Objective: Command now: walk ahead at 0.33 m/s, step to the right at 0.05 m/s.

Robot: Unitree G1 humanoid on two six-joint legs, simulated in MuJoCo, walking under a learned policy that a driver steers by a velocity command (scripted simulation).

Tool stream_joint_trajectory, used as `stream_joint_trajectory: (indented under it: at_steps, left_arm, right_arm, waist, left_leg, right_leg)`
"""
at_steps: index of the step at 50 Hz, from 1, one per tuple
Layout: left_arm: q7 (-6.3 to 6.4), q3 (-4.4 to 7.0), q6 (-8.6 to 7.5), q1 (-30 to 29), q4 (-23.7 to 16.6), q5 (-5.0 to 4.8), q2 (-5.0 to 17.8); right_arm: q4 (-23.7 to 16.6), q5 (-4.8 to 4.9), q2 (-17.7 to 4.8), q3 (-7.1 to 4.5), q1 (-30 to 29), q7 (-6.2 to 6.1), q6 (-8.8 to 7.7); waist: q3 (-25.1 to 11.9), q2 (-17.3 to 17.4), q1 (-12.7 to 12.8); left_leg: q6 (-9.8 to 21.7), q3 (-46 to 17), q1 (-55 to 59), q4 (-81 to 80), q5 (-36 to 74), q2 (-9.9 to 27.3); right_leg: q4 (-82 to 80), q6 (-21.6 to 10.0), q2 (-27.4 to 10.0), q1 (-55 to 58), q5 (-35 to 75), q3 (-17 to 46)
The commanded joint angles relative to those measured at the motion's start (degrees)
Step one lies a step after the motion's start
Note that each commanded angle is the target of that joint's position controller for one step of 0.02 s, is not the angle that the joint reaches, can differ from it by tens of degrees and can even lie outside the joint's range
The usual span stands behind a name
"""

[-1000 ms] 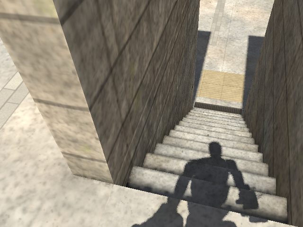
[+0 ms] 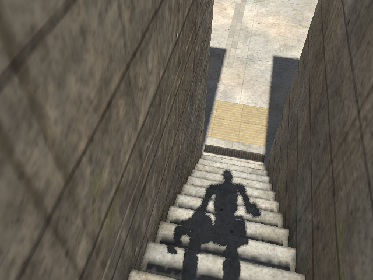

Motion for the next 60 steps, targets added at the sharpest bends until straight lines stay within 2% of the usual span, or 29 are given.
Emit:
stream_joint_trajectory:
  at_steps: [1, 7, 12, 16, 20, 23, 27, 28, 29, 30, 31, 32, 34, 35, 36, 38, 39, 43, 48, 51, 52, 53, 54, 55, 56, 57, 58, 59, 60]
  left_arm:
    - [2.85, 1.99, -0.39, -1.5, -3.1, -0.33, 6.9]
    - [3.92, 2.93, 1.54, -2.0, -3.6, 0.84, 8.5]
    - [4.47, 2.6, 3.57, 6.0, -3.5, 1.37, 7.3]
    - [4.26, 1.83, 4.71, -1.0, -6.4, 1.71, 8.8]
    - [6.23, 1.61, 3.0, 14.8, -5.2, 0.51, 7.5]
    - [5.82, 1.59, 0.75, 1.1, -8.4, 1.19, 8.7]
    - [4.02, 1.04, 3.76, -7.0, -3.3, 0.35, 5.1]
    - [3.28, 0.19, 4.98, -11.8, -3.2, -0.23, 3.2]
    - [2.8, 0.39, 4.79, -17.4, -4.9, -1.26, 0.7]
    - [2.68, 0.11, 3.39, -9.7, -5.6, -2.63, -3.2]
    - [1.83, 0.66, 2.32, 12.5, -3.5, -1.61, -5.1]
    - [1.69, 1.44, 1.99, 16.0, -0.5, -0.04, 1.1]
    - [2.81, 2.34, 3.75, 9.9, -0.8, -1.44, 5.5]
    - [3.63, 1.7, 5.11, 12.0, -3.9, -2.11, 2.7]
    - [4.26, 0.9, 6.28, 2.4, -10.4, -1.62, 2.4]
    - [4.86, 1.04, 7.31, -6.9, -11.5, -1.47, 0.6]
    - [4.83, 0.77, 8.05, -6.4, -11.4, -0.49, -0.8]
    - [-0.07, 0.85, 5.1, -6.2, -13.3, 2.1, -1.5]
    - [-0.38, 1.24, 6.64, -13.2, -11.2, 0.08, 0.6]
    - [-0.68, 2.37, 5.74, -14.7, -11.3, -0.74, 3.1]
    - [-0.6, 4.05, 5.05, -2.7, -7.0, -0.74, 4.4]
    - [0.43, 7.21, 3.89, 14.6, -1.5, 0.58, 10.8]
    - [0.53, 7.3, 2.66, 24.4, 2.1, 3.07, 12.4]
    - [0.32, 5.98, 1.51, 23.4, 3.6, 4.22, 14.9]
    - [-0.29, 5.03, 0.58, 21.7, 5.1, 2.31, 13.6]
    - [-1.3, 5.96, 0.9, 20.3, 6.2, 0.11, 12.8]
    - [-1.7, 5.12, 0.6, 14.1, 3.4, -0.42, 9.4]
    - [-1.15, 4.05, 0.17, 5.6, 0.1, 0.2, 7.8]
    - [-1.21, 2.99, -0.47, 7.1, -0.4, -1.07, 5.1]
  right_arm:
    - [-3.1, 0.14, -4.5, -0.87, 4.3, 0.38, -0.03]
    - [-0.3, -0.59, -3.2, 0.42, 6.1, 3.94, -0.98]
    - [-4.2, 1.04, -3.2, 1.24, -2.9, 3.25, -1.7]
    - [-4.7, 0.41, -4.2, 1.26, 0.3, 2.92, -2.65]
    - [-9.0, 2.48, -5.4, 1.25, -13.9, 5.44, -4.47]
    - [-7.4, -2.24, -2.0, 2.77, -8.3, 7.87, -2.8]
    - [7.2, 1.23, -6.8, -2.32, 32.2, 6.37, 1.06]
    - [8.5, 1.07, -8.6, -3.33, 43.5, 5.71, 1.48]
    - [10.7, -1.07, -9.7, -3.44, 46.6, 5.99, 1.74]
    - [11.1, -2.64, -8.5, -1.33, 39.9, 7.33, -1.02]
    - [10.2, -0.3, -13.9, -2.09, 33.9, 7.55, -2.33]
    - [8.5, 1.88, -10.4, -1.72, 27.8, 7.43, -3.14]
    - [7.3, 0.53, -5.5, -0.43, 15.8, 6.15, -3.71]
    - [7.2, 0.36, -11.1, -2.43, 13.3, 3.89, -3.8]
    - [4.6, -0.54, -12.6, -2.4, 6.4, 1.01, -4.25]
    - [6.6, -4.39, -13.2, -2.9, 10.9, -1.66, -4.72]
    - [6.1, -4.19, -16.7, -4.09, 11.8, -2.29, -4.99]
    - [6.7, -0.09, -9.6, -4.35, 14.7, -6.31, -5.08]
    - [8.0, 2.18, -4.8, -3.33, 15.4, -1.87, -3.0]
    - [9.4, 2.09, -10.1, -5.25, 13.4, 0.0, -0.25]
    - [10.5, 0.75, -10.8, -5.38, 9.7, -0.08, -0.25]
    - [11.6, -0.22, -9.4, -4.57, 6.5, 0.01, -1.92]
    - [13.3, 0.02, -6.4, -4.17, 4.5, -0.56, -2.36]
    - [12.3, -2.46, 4.2, -1.48, 4.8, -1.09, -3.2]
    - [9.9, 1.25, 5.3, -1.86, 17.6, -0.98, -5.31]
    - [6.8, 4.27, 0.9, -2.88, 15.7, -2.11, -6.08]
    - [7.3, 4.32, -3.7, -4.09, 10.2, -2.69, -6.27]
    - [7.2, 3.09, -5.3, -4.54, 6.7, -2.91, -5.51]
    - [6.0, 0.86, -3.6, -4.12, 2.8, -2.23, -5.36]
  waist:
    - [-1.1, -3.8, -3.7]
    - [-4.4, -4.3, -3.8]
    - [2.7, -6.0, 2.0]
    - [2.1, -5.0, -0.9]
    - [6.4, -3.5, 10.2]
    - [3.1, -0.5, 2.7]
    - [-7.1, -9.5, -14.9]
    - [-5.8, -9.4, -22.9]
    - [2.6, 2.6, -25.7]
    - [4.5, 13.0, -15.2]
    - [2.2, 27.6, -2.3]
    - [4.6, 17.3, -1.1]
    - [3.8, -5.3, 2.7]
    - [8.7, 9.4, 5.9]
    - [14.0, 14.0, 4.9]
    - [10.6, 5.8, 0.4]
    - [10.0, 7.1, 0.5]
    - [9.3, 5.7, 1.9]
    - [11.3, 9.4, -5.9]
    - [13.7, 16.1, -7.5]
    - [6.3, 17.1, 0.0]
    - [-0.6, 12.0, 9.5]
    - [1.9, -1.1, 15.8]
    - [9.7, -18.6, 11.8]
    - [-0.5, -20.1, 1.8]
    - [-4.9, -16.2, 1.4]
    - [-4.3, -5.3, 2.0]
    - [-3.4, 3.0, 0.7]
    - [-0.3, -1.5, 2.5]
  left_leg:
    - [0.3, -3.9, -4.6, -12.6, 5.8, 3.4]
    - [2.5, 2.6, 5.5, -18.1, 21.2, 0.9]
    - [2.1, -1.2, -13.9, -18.6, 9.5, 3.7]
    - [2.7, 2.2, -4.2, -22.5, 7.0, 2.5]
    - [0.1, -6.9, -37.2, -29.8, 16.0, 5.3]
    - [3.7, 0.5, 11.1, -49.8, 58.5, 1.5]
    - [2.5, 2.7, 44.7, -42.7, 56.9, 1.9]
    - [5.2, -2.6, 56.1, -46.1, 52.9, 7.2]
    - [5.5, -6.5, 48.8, -53.6, 45.3, 9.8]
    - [1.1, -5.0, 46.3, -44.4, 71.7, 10.7]
    - [3.5, -17.5, 44.5, -45.8, 76.3, 15.8]
    - [6.0, -17.8, 41.2, -42.6, 74.8, 18.6]
    - [4.0, -13.7, 26.2, -45.5, 52.0, 16.0]
    - [9.2, -18.6, 18.3, -46.6, 62.2, 23.7]
    - [11.1, -24.0, 7.9, -51.9, 53.7, 29.6]
    - [9.0, -17.2, 7.4, -48.2, 42.8, 21.6]
    - [10.9, -17.4, 8.2, -48.6, 42.0, 24.2]
    - [3.6, -3.9, 11.4, -36.1, 19.8, 16.7]
    - [5.4, 4.0, 7.8, -33.3, -16.0, 15.5]
    - [5.1, 5.2, 11.3, -29.5, -1.7, 15.7]
    - [3.7, 6.5, 13.1, -17.7, 9.5, 16.8]
    - [1.1, 8.5, 11.1, -1.7, 20.1, 14.4]
    - [-2.7, 11.4, 4.5, 33.7, -9.3, 7.2]
    - [-3.9, 9.4, -18.5, 56.1, -32.7, 1.4]
    - [-3.9, 0.3, -23.2, 49.7, -27.8, 0.3]
    - [-4.9, -0.9, -23.4, 42.2, -24.5, 0.6]
    - [-3.3, -2.8, -22.6, 38.0, -15.5, 3.2]
    - [-1.9, -3.3, -18.5, 30.8, -9.8, 4.5]
    - [-0.6, -0.5, -17.9, 31.5, -18.4, 3.6]
  right_leg:
    - [-13.3, -11.6, -17.1, 6.8, 31.5, 19.9]
    - [-7.2, -10.4, -14.4, 5.5, 35.6, 14.8]
    - [-2.5, -11.7, -17.8, 20.4, 35.7, 22.2]
    - [-0.2, -11.6, -16.8, 12.7, 39.1, 21.6]
    - [6.4, -13.8, -19.0, 34.9, 16.8, 28.7]
    - [6.6, -5.7, -7.2, -9.1, -8.1, 13.3]
    - [39.4, 1.6, -2.9, -10.7, 8.9, 5.3]
    - [63.5, 4.6, 3.6, -19.8, -11.9, 4.3]
    - [90.9, 8.6, 9.3, -24.8, -31.8, 5.6]
    - [98.5, 7.7, 8.1, -30.8, -40.1, 12.6]
    - [95.9, 6.1, 5.8, -32.7, -29.5, 19.1]
    - [94.4, 6.1, 2.4, -39.7, -21.8, 20.1]
    - [87.7, 4.3, 1.3, -35.8, 1.0, 18.8]
    - [79.3, 6.1, -0.9, -37.6, 0.5, 19.6]
    - [61.3, 9.8, -5.2, -37.8, 6.3, 22.6]
    - [51.3, 10.9, -5.7, -28.1, 17.7, 21.0]
    - [52.5, 12.2, -5.6, -28.1, 18.9, 17.5]
    - [20.5, 8.6, -5.5, -21.9, 54.6, 17.8]
    - [7.6, 8.7, -6.7, -14.0, 45.7, 3.8]
    - [-5.8, 6.0, -8.5, -5.0, 21.5, -0.8]
    - [-9.2, 4.1, -9.9, 7.4, 28.7, -0.9]
    - [-7.6, 4.3, -5.8, 22.2, 29.8, -6.8]
    - [-16.6, 1.2, -8.9, 25.2, 36.6, -0.9]
    - [-3.2, 1.4, -11.5, 27.7, 66.9, 3.7]
    - [1.9, -5.6, -14.2, 31.7, 65.5, 18.9]
    - [-9.7, -12.3, -21.2, 28.6, 31.3, 38.2]
    - [-13.3, -14.5, -22.8, 24.4, 15.9, 39.1]
    - [-13.5, -10.9, -20.9, 18.5, 6.2, 37.8]
    - [-6.3, -10.9, -17.4, 13.1, 21.7, 31.4]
